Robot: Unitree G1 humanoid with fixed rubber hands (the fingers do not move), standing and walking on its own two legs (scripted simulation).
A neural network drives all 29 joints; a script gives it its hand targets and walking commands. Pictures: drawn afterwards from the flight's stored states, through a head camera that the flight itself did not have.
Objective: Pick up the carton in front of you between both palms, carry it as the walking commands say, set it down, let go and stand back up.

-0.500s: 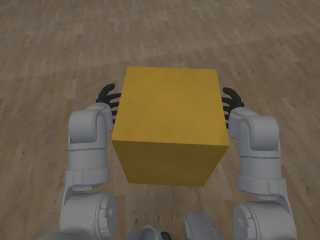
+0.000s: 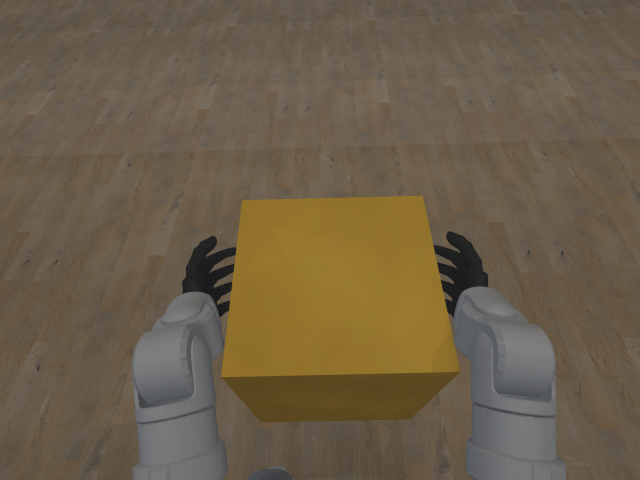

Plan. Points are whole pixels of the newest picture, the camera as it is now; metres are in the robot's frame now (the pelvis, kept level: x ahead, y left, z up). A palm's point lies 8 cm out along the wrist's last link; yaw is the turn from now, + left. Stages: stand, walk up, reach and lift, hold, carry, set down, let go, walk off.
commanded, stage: carry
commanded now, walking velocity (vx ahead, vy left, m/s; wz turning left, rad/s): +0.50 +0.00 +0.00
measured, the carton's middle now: (334, 320) +0.31 +0.03 +0.01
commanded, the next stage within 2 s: none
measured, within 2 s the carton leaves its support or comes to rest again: neither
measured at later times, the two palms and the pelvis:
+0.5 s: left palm (274, 143) +0.57 +0.13 +0.08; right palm (471, 156) +0.55 -0.17 +0.08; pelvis +0.30 +0.00 -0.01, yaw -3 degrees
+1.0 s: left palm (288, 52) +0.89 +0.15 +0.06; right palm (435, 51) +0.87 -0.15 +0.07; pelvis +0.62 +0.00 -0.03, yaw -3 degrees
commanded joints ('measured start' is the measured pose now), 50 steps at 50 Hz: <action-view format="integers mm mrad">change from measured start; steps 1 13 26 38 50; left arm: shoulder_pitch -423 -425 -344 -386 -367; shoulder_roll -885 -827 -866 -916 -814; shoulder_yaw -837 -789 -805 -849 -833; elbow -50 -77 -43 -133 -113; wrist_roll -421 -386 -350 -423 -378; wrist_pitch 54 153 116 86 145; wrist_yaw -305 -281 -266 -293 -281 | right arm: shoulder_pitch -297 -415 -349 -332 -276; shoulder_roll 892 849 837 908 814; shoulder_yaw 709 737 749 759 713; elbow -45 -114 -90 -146 -69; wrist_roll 249 413 400 371 358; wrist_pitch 20 143 123 86 127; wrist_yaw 171 241 265 236 253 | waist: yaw -38 -82 -66 -47 -96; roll -165 64 141 -91 376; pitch -344 -263 -227 -262 -343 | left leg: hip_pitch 4 534 392 -79 815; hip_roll -29 360 181 101 401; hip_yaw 76 -381 85 18 -542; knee -196 -538 -332 11 -512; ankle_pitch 131 158 299 91 120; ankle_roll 2 234 81 7 245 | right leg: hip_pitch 350 -506 12 220 -439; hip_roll -184 -84 39 -248 59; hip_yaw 125 139 -146 129 -51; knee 25 872 150 -123 830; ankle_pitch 690 -214 64 96 -245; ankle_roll -75 12 27 -99 93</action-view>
